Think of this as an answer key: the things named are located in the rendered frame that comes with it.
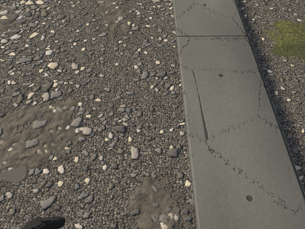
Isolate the robot left hand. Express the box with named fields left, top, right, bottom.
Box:
left=21, top=217, right=66, bottom=229

